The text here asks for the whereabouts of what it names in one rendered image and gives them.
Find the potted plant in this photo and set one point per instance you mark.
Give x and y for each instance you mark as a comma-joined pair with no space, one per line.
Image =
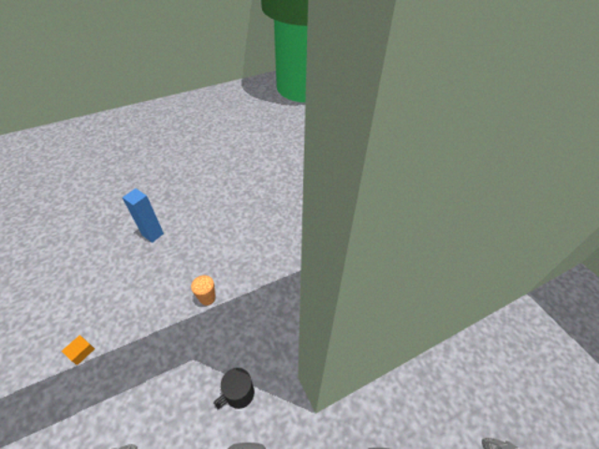
290,32

